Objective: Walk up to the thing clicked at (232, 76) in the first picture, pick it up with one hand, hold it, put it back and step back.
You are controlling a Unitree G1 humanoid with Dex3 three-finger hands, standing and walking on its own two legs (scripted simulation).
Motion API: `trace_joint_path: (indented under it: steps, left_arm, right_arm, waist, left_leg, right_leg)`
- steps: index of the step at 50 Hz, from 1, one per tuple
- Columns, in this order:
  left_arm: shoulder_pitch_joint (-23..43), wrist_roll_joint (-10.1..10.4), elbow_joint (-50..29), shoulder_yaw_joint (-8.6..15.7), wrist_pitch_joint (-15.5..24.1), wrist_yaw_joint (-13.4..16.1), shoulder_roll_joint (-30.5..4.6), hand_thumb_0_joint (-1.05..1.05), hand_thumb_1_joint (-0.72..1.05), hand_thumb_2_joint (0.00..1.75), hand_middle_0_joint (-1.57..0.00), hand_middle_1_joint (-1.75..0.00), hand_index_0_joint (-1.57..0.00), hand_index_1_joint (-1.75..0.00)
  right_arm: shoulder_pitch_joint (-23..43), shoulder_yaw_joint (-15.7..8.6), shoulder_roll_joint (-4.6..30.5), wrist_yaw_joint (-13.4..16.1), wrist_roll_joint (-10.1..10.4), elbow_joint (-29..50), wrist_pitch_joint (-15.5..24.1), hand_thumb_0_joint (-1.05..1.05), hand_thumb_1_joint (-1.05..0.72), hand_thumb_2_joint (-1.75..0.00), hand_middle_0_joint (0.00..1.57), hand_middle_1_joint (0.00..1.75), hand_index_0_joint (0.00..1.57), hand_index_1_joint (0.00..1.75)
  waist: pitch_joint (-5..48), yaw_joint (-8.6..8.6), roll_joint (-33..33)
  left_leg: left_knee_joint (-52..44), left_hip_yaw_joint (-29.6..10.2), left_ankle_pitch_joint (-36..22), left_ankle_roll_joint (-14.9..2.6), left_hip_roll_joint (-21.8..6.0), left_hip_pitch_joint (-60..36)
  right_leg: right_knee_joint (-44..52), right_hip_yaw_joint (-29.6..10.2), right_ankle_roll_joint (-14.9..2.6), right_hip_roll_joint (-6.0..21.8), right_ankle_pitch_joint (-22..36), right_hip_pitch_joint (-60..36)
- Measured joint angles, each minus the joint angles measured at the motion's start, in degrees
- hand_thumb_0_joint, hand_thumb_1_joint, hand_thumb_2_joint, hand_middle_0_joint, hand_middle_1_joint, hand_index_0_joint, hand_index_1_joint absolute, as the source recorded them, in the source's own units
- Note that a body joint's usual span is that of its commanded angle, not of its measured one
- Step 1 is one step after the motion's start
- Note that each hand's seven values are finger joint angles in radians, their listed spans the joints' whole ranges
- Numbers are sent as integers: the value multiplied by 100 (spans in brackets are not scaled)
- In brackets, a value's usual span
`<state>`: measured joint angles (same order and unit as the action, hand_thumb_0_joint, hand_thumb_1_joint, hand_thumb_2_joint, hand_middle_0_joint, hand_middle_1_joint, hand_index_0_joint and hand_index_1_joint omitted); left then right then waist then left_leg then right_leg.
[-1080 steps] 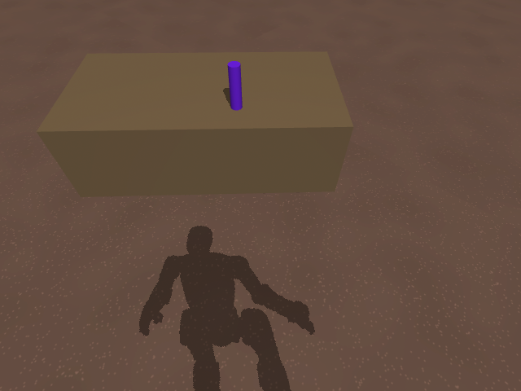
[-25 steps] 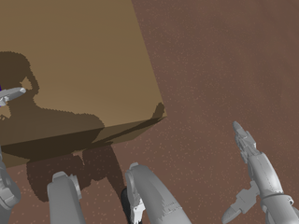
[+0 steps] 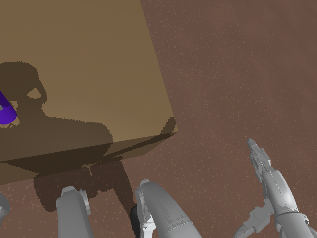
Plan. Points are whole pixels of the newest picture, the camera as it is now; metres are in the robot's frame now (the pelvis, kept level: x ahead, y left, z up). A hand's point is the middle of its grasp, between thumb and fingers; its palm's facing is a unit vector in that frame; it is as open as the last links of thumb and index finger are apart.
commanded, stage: rise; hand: left
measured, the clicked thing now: out of the picture +0.48 +0.28 -0.08
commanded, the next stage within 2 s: home in 0.16 s
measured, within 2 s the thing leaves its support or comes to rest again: neither
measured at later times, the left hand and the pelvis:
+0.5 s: hand out of the picture +0.44 +0.40 +0.11, palm faces +0.51 -0.79 -0.36, open 16.9 cm; pelvis +0.02 +0.01 +0.09, yaw +3 degrees
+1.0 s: hand out of the picture +0.26 +0.23 +0.07, palm faces +0.25 -0.93 -0.28, open 17.2 cm; pelvis +0.04 +0.00 +0.13, yaw +4 degrees
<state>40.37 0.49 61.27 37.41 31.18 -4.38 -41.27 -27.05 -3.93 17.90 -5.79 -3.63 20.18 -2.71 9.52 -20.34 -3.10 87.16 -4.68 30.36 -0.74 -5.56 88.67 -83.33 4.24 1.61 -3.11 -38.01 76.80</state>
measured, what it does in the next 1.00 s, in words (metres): rises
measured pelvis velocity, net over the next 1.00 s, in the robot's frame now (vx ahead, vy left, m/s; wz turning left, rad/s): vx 0.04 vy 0.00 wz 0.07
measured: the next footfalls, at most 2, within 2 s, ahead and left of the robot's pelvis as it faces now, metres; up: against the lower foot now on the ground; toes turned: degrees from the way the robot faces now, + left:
none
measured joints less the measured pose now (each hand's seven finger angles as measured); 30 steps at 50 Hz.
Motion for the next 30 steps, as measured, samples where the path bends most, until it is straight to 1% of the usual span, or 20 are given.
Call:
trace_joint_path:
  steps: [4,7,9,10,13,15,17,20,23,25,27,30]
  left_arm:
    - [116,117,-7,-38,-318,-190,-126,-2,-61,2,-9,-6,-11,-5]
    - [219,217,144,-162,-545,-289,-179,-2,-61,1,-7,-5,-9,-3]
    - [259,-71,258,-239,-836,-184,-254,-2,-60,1,-7,-4,-9,-3]
    - [285,-164,330,-311,-1009,-88,-281,-2,-60,1,-7,-4,-9,-3]
    - [336,-371,595,-463,-1426,188,-325,-2,-58,3,-7,-4,-8,-4]
    - [327,-520,712,-430,-1715,356,-379,-2,-57,4,-7,-5,-8,-4]
    - [298,-601,772,-417,-1928,516,-448,-2,-53,6,-7,-6,-8,-5]
    - [271,-642,878,-555,-2099,703,-531,-2,-49,9,-7,-6,-8,-6]
    - [200,-661,917,-780,-2187,808,-500,-2,-45,11,-7,-7,-8,-7]
    - [46,-651,852,-964,-2247,826,-376,-2,-44,11,-7,-7,-7,-7]
    - [-244,-627,668,-1054,-2354,816,-192,-1,-43,12,-7,-7,-7,-7]
    - [-796,-499,217,-1389,-2575,801,197,-1,-43,12,-7,-7,-7,-7]
  right_arm:
    - [20,101,-27,87,36,-318,-70,-1,51,-5,6,5,6,5]
    - [87,201,-58,169,67,-613,-131,-1,52,-5,6,5,6,5]
    - [135,301,-82,203,129,-680,-256,-1,52,-5,6,5,6,5]
    - [132,342,-99,211,156,-698,-293,-1,52,-5,6,5,6,5]
    - [161,435,-151,209,218,-927,-343,-1,50,-5,6,5,6,5]
    - [243,465,-163,208,242,-1196,-433,-1,48,-6,6,6,7,5]
    - [315,445,-166,220,262,-1419,-563,-1,44,-9,8,7,8,7]
    - [398,469,-178,282,284,-1638,-693,-1,33,-18,10,11,10,11]
    - [500,667,-236,330,308,-1683,-788,-1,18,-31,11,15,11,14]
    - [533,823,-306,336,335,-1629,-777,-1,5,-39,12,17,13,17]
    - [538,930,-374,336,382,-1613,-732,-1,-8,-47,14,19,14,19]
    - [464,928,-442,350,460,-1732,-660,-1,-28,-58,15,22,15,21]
  waist:
    - [-25,164,93]
    - [-37,301,177]
    - [-70,385,206]
    - [-78,437,223]
    - [-91,579,296]
    - [-81,649,329]
    - [-73,728,352]
    - [-91,857,363]
    - [-95,989,342]
    - [-72,1075,327]
    - [-54,1151,324]
    - [-14,1295,319]
  left_leg:
    - [-301,22,-73,-8,8,-350]
    - [-558,62,-143,-30,21,-625]
    - [-756,117,-195,-38,18,-863]
    - [-869,145,-226,-40,17,-989]
    - [-1209,210,-322,-53,18,-1362]
    - [-1412,259,-378,-59,15,-1585]
    - [-1589,306,-424,-64,14,-1795]
    - [-1842,351,-497,-62,24,-2113]
    - [-2103,379,-586,-54,45,-2418]
    - [-2284,392,-644,-47,68,-2628]
    - [-2468,407,-692,-41,90,-2864]
    - [-2725,428,-747,-40,129,-3223]
  right_leg:
    - [338,-8,8,8,110,-350]
    - [612,-33,25,24,205,-615]
    - [808,-78,36,30,278,-827]
    - [920,-101,39,33,321,-940]
    - [1273,-150,47,42,454,-1286]
    - [1477,-190,50,45,532,-1486]
    - [1652,-229,60,51,596,-1674]
    - [1900,-262,64,65,683,-1970]
    - [2149,-277,58,87,773,-2259]
    - [2323,-280,53,109,829,-2462]
    - [2509,-284,50,130,882,-2697]
    - [2780,-290,51,167,948,-3059]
